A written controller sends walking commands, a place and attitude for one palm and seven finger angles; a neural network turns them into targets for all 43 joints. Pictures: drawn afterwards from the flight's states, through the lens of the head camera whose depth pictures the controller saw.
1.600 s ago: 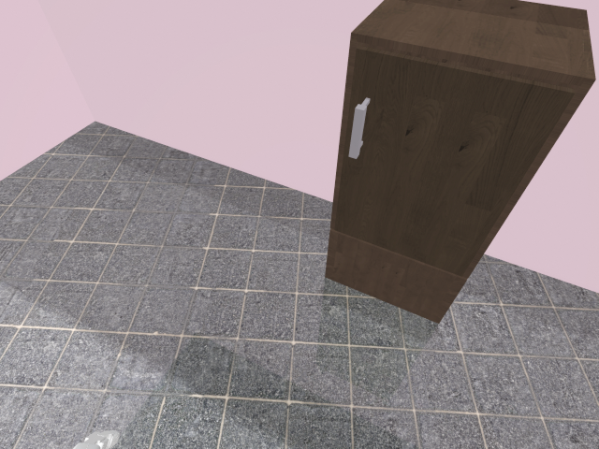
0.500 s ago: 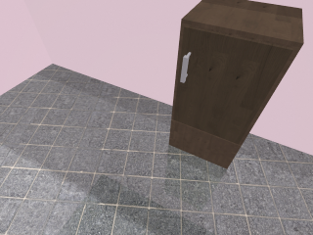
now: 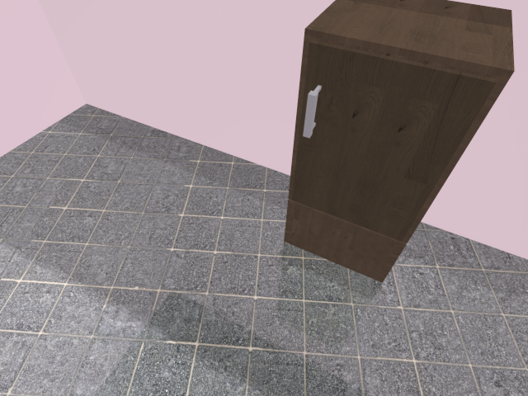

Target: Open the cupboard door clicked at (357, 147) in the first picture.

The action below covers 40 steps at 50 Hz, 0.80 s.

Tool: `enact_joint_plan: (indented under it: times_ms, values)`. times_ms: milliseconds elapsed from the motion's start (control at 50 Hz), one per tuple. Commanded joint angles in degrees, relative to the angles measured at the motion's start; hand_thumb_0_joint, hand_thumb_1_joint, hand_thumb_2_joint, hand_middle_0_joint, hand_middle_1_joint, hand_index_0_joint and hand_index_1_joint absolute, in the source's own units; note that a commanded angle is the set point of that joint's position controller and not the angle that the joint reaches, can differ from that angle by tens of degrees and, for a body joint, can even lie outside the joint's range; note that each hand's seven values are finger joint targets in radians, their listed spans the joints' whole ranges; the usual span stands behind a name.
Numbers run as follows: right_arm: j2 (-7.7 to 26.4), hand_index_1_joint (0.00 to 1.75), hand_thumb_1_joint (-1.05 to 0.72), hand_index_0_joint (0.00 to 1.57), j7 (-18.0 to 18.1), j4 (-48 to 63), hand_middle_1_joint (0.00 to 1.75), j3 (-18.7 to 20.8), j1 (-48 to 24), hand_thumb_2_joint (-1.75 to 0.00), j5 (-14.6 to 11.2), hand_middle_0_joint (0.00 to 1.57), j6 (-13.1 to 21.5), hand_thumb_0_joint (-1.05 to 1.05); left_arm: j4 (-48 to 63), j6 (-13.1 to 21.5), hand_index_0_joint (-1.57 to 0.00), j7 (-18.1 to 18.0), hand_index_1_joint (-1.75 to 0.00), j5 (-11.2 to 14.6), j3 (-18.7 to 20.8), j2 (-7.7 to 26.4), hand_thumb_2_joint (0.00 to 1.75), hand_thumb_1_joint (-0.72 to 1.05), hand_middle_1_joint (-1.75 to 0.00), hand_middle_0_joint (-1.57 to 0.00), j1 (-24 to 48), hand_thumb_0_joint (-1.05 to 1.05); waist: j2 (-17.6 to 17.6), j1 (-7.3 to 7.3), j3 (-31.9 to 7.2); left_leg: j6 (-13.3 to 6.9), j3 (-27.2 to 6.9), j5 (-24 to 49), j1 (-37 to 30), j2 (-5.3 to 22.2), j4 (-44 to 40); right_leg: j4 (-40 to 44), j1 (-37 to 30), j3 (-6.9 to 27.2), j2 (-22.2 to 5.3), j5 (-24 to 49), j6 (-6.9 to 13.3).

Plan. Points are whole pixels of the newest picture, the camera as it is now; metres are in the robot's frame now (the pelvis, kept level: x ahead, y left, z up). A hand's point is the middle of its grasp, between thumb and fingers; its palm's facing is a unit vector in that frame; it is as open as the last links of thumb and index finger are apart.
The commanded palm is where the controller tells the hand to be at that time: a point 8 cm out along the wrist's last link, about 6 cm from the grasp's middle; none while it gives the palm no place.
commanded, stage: turn to face it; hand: left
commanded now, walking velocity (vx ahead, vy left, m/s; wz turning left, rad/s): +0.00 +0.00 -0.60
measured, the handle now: (312, 111) +0.82 -0.08 -0.03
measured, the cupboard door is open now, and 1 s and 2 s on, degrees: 0 0 0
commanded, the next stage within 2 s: take the last steps up to it in 0.74 s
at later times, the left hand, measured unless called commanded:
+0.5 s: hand out of the picture +0.07 +0.17 -0.18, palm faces -0.18 -0.95 -0.26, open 7.4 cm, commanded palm none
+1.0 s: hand out of the picture +0.10 +0.21 -0.18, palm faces -0.31 -0.93 -0.19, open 7.4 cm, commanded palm none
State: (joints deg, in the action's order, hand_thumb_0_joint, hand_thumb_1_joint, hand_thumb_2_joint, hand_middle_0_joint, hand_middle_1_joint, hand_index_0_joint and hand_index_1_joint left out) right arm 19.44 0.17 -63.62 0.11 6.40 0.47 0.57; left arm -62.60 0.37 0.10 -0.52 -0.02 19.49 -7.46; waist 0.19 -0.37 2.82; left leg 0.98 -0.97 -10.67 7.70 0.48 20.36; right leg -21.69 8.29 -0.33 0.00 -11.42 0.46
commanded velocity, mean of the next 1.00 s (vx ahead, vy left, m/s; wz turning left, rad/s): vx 0.05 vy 0.01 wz -0.32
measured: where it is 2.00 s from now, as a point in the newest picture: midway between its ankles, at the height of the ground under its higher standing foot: outside the picture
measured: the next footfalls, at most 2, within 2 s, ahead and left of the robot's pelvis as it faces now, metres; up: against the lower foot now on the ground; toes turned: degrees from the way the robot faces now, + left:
left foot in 0.82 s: +0.04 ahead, +0.12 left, +0.00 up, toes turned -17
right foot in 1.22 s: -0.01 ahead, -0.12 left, +0.00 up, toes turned -29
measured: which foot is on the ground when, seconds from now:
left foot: down 0.00-0.40, up 0.42-0.80, down 0.82-1.00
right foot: down 0.00-0.82, up 0.84-1.00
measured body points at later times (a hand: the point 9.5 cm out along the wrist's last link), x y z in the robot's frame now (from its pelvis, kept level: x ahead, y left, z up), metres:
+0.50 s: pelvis -0.02 -0.01 -0.02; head +0.01 -0.04 +0.42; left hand +0.08 +0.22 -0.16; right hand -0.02 -0.27 -0.18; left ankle -0.01 +0.13 -0.70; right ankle -0.02 -0.10 -0.75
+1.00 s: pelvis -0.02 +0.04 +0.00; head +0.00 +0.06 +0.45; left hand +0.12 +0.25 -0.16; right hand -0.07 -0.20 -0.14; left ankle +0.00 +0.13 -0.75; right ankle -0.08 -0.08 -0.68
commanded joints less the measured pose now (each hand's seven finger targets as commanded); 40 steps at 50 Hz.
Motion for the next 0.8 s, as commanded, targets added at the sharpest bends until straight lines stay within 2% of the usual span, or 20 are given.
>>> enact_joint_plan:
  times_ms: [0, 140, 180, 220, 240, 260, 280, 320, 340, 360, 380, 400, 420, 440, 480, 600, 680, 720, 760, 780]
  values:
    - [6.6, 0.30, -0.90, 0.20, 1.0, 3.8, 0.30, 1.6, 0.7, -0.90, 0.1, 0.20, 0.6, 0.00, 4.4, -0.1, -0.20, -0.8, -0.30, -0.1, 2.0, 7.7, 0.90, 0.90, -0.30, -0.20, 0.3, 0.00, -1.0, 0.55, -4.5, -1.0, -1.6, 7.1, -0.9, 6.5, 1.0, 1.0, 1.6, 8.1, -6.8, 12.1, 1.3]
    - [4.8, 0.30, -0.90, 0.20, 1.7, 8.7, 0.30, 3.2, 3.8, -0.90, 0.2, 0.20, -1.0, 0.00, 9.7, -2.4, -0.20, -0.4, -0.30, -0.6, 3.4, 6.4, 0.90, 0.90, -0.30, -0.20, -2.4, 0.00, -2.2, 1.14, -3.4, -1.1, 1.0, -1.1, 2.8, 7.3, 6.9, -4.5, 9.8, 12.6, -5.7, 9.3, 2.3]
    - [5.2, 0.30, -0.90, 0.20, 1.7, 9.6, 0.30, 3.6, 4.1, -0.90, 0.3, 0.20, -0.9, 0.00, 11.1, -2.5, -0.20, -0.3, -0.30, -0.6, 3.5, 5.2, 0.90, 0.90, -0.30, -0.20, -2.4, 0.00, 1.4, 1.20, -4.1, -2.1, -0.8, -1.3, 2.5, 9.5, 5.3, -8.4, 11.8, 10.8, -3.4, 7.8, 1.7]
    - [6.2, 0.30, -0.90, 0.20, 1.8, 10.7, 0.30, 4.4, 3.5, -0.90, 0.4, 0.20, -0.7, 0.00, 12.1, -2.6, -0.20, 0.1, -0.30, -0.6, 3.6, 3.4, 0.90, 0.90, -0.30, -0.20, -3.2, 0.00, 6.7, 0.79, -4.2, -4.7, -4.1, 0.1, 2.3, 14.2, 1.8, -17.2, 14.2, 6.2, 0.2, 4.9, 0.2]
    - [6.6, 0.30, -0.90, 0.20, 1.8, 11.0, 0.30, 4.8, 3.1, -0.90, 0.4, 0.20, -0.4, 0.00, 12.4, -2.7, -0.20, 0.3, -0.30, -0.5, 3.7, 2.1, 0.90, 0.90, -0.30, -0.20, -3.7, 0.00, 11.3, 0.48, -4.2, -7.4, -6.3, 4.6, 2.8, 18.1, -0.4, -24.3, 15.0, 2.8, 1.4, -5.3, -0.7]
    - [6.1, 0.30, -0.90, 0.20, 1.8, 11.5, 0.30, 4.9, 3.0, -0.90, 0.5, 0.20, -0.3, 0.00, 13.0, -3.0, -0.20, 0.3, -0.30, -0.6, 4.0, 1.4, 0.90, 0.90, -0.30, -0.20, -3.6, 0.00, 13.2, 0.52, -3.7, -10.1, -7.1, 9.0, 4.3, 20.9, -1.7, -30.8, 15.3, 1.0, 0.9, -15.2, -1.4]
    - [5.6, 0.30, -0.90, 0.20, 1.8, 11.9, 0.30, 4.8, 2.5, -0.90, 0.6, 0.20, -0.1, 0.00, 13.5, -3.1, -0.20, 0.3, -0.30, -0.6, 4.2, 0.9, 0.90, 0.90, -0.30, -0.20, -3.8, 0.00, 11.0, 0.05, -3.4, -11.3, -6.8, 13.1, 4.9, 22.0, -0.6, -32.0, 14.9, 1.6, -0.7, -18.3, -1.2]
    - [5.5, 0.30, -0.90, 0.20, 1.9, 12.2, 0.30, 5.1, 0.8, -0.90, 1.1, 0.20, -0.3, 0.00, 12.7, -2.6, -0.20, 0.5, -0.30, -0.6, 4.3, -0.9, 0.90, 0.90, -0.30, -0.20, -7.7, 0.00, 8.7, -2.06, -4.3, -8.4, -0.4, 17.9, 4.8, 19.0, 6.6, -22.2, 9.6, -0.6, -1.7, -14.4, -0.9]
    - [5.0, 0.30, -0.90, 0.20, 1.8, 12.2, 0.30, 5.2, 1.0, -0.90, 0.9, 0.20, -0.6, 0.00, 11.7, -2.2, -0.20, 0.6, -0.30, -0.7, 4.6, -0.9, 0.90, 0.90, -0.30, -0.20, -10.5, 0.00, 7.1, -3.01, -4.9, -5.8, 2.8, 14.4, 7.1, 16.4, 12.2, -14.2, 4.5, -1.7, -1.3, -6.6, -1.0]
    - [2.9, 0.30, -0.90, 0.20, 1.5, 12.3, 0.30, 5.0, 2.2, -0.90, 0.3, 0.20, -1.1, 0.00, 11.0, -1.3, -0.20, 0.3, -0.30, -1.1, 5.2, 2.3, 0.90, 0.90, -0.30, -0.20, -13.1, 0.00, -3.1, -3.67, -4.9, -1.2, 7.6, 3.1, 12.4, 10.6, 24.9, -2.8, 0.0, 5.9, -6.0, 5.6, 0.3]
    - [-2.1, 0.30, -0.90, 0.20, 1.1, 14.3, 0.30, 4.1, 2.9, -0.90, 0.1, 0.20, -1.2, 0.00, 11.2, -0.4, -0.20, -0.7, -0.30, -1.4, 6.1, 8.3, 0.90, 0.90, -0.30, -0.20, -13.6, 0.00, -20.9, -2.70, -3.6, 2.4, 8.7, -21.6, 27.0, 1.9, 37.8, 3.1, -3.3, 28.2, -20.2, 23.5, 6.4]
    - [-0.1, 0.30, -0.90, 0.20, 1.6, 14.4, 0.30, 4.3, 0.9, -0.90, 0.0, 0.20, -1.8, 0.00, 11.4, -0.9, -0.20, -1.2, -0.30, -0.6, 5.9, 7.3, 0.90, 0.90, -0.30, -0.20, -15.0, 0.00, -12.6, -4.20, -5.1, 1.5, 0.2, -22.1, 23.6, 3.3, 41.7, 4.7, 1.4, 27.8, -21.3, 17.1, 11.0]
    - [-1.0, 0.30, -0.90, 0.20, 1.5, 13.9, 0.30, 4.5, -0.1, -0.90, 0.0, 0.20, -1.9, 0.00, 12.0, -1.1, -0.20, -1.3, -0.30, -0.9, 6.0, 6.4, 0.90, 0.90, -0.30, -0.20, -11.3, 0.00, -11.6, -2.60, -2.8, 1.3, -0.7, -19.7, 24.9, 3.2, 45.0, 5.5, 4.5, 28.7, -18.8, 8.6, 11.9]
    - [-0.5, 0.30, -0.90, 0.20, 1.3, 13.1, 0.30, 4.5, 0.9, -0.90, 0.3, 0.20, -1.9, 0.00, 12.8, -1.2, -0.20, -1.4, -0.30, -0.8, 5.7, 4.9, 0.90, 0.90, -0.30, -0.20, -8.2, 0.00, -9.5, -1.51, -1.5, 1.4, -1.4, -15.9, 25.0, 3.9, 46.0, 5.7, 5.8, 26.2, -16.9, 4.5, 11.5]
    - [-1.4, 0.30, -0.90, 0.20, 1.1, 11.2, 0.30, 4.4, 4.2, -0.90, 0.6, 0.20, -1.7, 0.00, 13.4, -0.9, -0.20, -1.5, -0.30, -0.8, 5.4, 2.9, 0.90, 0.90, -0.30, -0.20, -5.5, 0.00, -6.2, 0.41, -4.1, 2.0, -0.2, -11.5, 22.5, 4.2, 43.8, 3.8, 4.5, 20.0, -13.6, 7.6, 10.2]
    - [-3.4, 0.30, -0.90, 0.20, 1.5, 11.3, 0.30, 3.8, 2.8, -0.90, 0.3, 0.20, -1.6, 0.00, 11.5, -0.9, -0.20, -1.5, -0.30, -1.0, 5.8, 2.4, 0.90, 0.90, -0.30, -0.20, -10.1, 0.00, -6.9, -1.64, -5.8, 2.2, 1.6, -12.7, 20.0, 2.3, 32.7, 2.4, -0.1, 19.6, -12.0, 15.3, 10.8]
    - [-3.9, 0.30, -0.90, 0.20, 1.7, 11.4, 0.30, 3.6, 3.7, -0.90, -0.1, 0.20, -1.1, 0.00, 11.6, -1.2, -0.20, -1.5, -0.30, -1.4, 6.1, 3.0, 0.90, 0.90, -0.30, -0.20, -9.2, 0.00, -8.4, -1.42, -6.2, 1.4, 1.7, -14.2, 15.4, 1.7, 23.6, 2.4, 1.1, 21.4, -12.1, 14.4, 11.2]
    - [-4.2, 0.30, -0.90, 0.20, 2.0, 10.6, 0.30, 3.3, 6.9, -0.90, -0.2, 0.20, -0.7, 0.00, 11.7, -1.5, -0.20, -1.5, -0.30, -1.2, 6.1, 3.2, 0.90, 0.90, -0.30, -0.20, -7.8, 0.00, -8.5, -0.06, -7.3, 0.8, 2.5, -11.0, 10.6, 0.8, 15.7, 1.0, 2.3, 21.1, -10.6, 15.0, 9.8]
    - [-3.6, 0.30, -0.90, 0.20, 2.3, 9.2, 0.30, 3.3, 10.9, -0.90, -0.4, 0.20, -0.2, 0.00, 11.9, -1.8, -0.20, -1.3, -0.30, -0.6, 5.8, 1.9, 0.90, 0.90, -0.30, -0.20, -6.2, 0.00, -6.5, 1.93, -6.5, 0.1, 2.6, -3.7, -0.1, 1.2, 4.7, -1.2, 10.1, 19.3, -7.8, 8.9, 6.3]
    - [-1.4, 0.30, -0.90, 0.20, 2.4, 9.2, 0.30, 3.6, 11.8, -0.90, -0.2, 0.20, 0.2, 0.00, 12.4, -2.0, -0.20, -1.1, -0.30, -0.4, 5.4, -0.2, 0.90, 0.90, -0.30, -0.20, -6.5, 0.00, 1.0, 2.22, -6.1, -1.7, -3.1, -4.9, -5.0, 6.7, -0.5, -5.4, 16.9, 15.6, -3.6, 0.6, 3.8]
